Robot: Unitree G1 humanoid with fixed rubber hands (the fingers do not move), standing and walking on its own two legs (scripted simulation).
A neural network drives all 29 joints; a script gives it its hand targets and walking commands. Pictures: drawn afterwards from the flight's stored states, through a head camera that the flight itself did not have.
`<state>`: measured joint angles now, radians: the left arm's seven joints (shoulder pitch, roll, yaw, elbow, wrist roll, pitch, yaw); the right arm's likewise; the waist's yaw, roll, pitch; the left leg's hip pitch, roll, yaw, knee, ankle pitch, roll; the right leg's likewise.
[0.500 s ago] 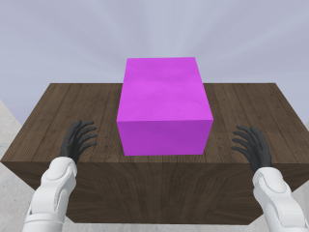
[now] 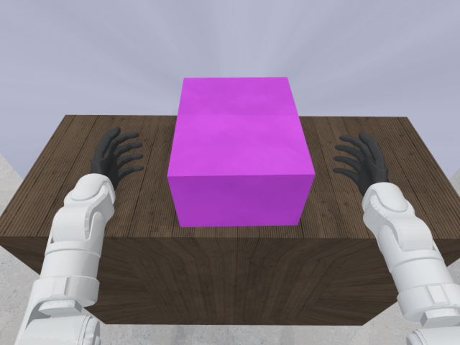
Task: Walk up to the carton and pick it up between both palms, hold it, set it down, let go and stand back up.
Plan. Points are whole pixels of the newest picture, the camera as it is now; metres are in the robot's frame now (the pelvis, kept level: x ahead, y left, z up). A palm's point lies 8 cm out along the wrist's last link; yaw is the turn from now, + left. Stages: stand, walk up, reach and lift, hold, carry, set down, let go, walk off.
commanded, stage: reach and lift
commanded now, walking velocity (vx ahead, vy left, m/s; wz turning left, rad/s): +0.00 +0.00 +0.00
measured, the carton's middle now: (237, 147) +0.54 +0.03 +0.03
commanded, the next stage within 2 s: none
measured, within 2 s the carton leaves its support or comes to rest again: neither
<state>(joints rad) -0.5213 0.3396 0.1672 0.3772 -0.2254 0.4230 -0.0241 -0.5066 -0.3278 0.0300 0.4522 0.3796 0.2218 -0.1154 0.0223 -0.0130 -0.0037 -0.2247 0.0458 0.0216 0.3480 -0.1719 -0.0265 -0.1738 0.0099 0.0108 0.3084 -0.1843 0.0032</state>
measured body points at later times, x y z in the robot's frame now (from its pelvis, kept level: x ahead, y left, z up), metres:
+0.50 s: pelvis +0.00 +0.00 +0.00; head +0.03 +0.01 +0.44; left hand +0.45 +0.26 +0.15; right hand +0.47 -0.18 +0.15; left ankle +0.00 +0.13 -0.75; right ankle -0.02 -0.12 -0.75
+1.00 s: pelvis +0.00 -0.01 -0.01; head +0.06 +0.01 +0.44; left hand +0.47 +0.26 +0.15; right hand +0.50 -0.18 +0.16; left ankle +0.00 +0.13 -0.75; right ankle -0.02 -0.12 -0.75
